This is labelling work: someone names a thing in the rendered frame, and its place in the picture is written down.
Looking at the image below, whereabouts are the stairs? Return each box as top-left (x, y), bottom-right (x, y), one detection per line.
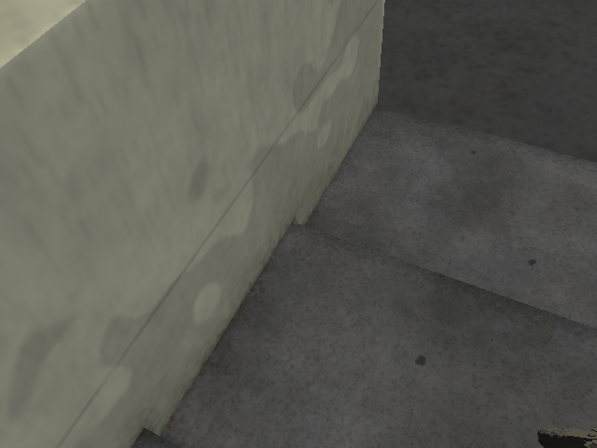
top-left (132, 105), bottom-right (597, 448)

